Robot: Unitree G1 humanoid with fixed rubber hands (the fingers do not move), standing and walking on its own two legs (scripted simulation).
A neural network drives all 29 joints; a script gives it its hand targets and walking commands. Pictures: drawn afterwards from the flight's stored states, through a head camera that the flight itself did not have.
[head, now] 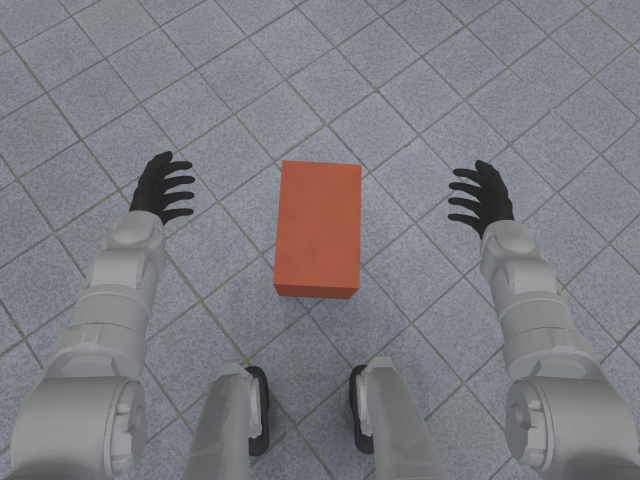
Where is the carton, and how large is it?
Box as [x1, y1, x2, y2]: [273, 160, 361, 298]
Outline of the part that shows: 282,160 273,284 279,295 348,298 358,288 359,285 361,165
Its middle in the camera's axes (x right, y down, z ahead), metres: -0.01 -0.02 +0.98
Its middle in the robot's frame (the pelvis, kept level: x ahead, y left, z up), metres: +0.55 -0.04 -0.56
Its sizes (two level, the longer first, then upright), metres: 0.294 0.188 0.211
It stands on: the floor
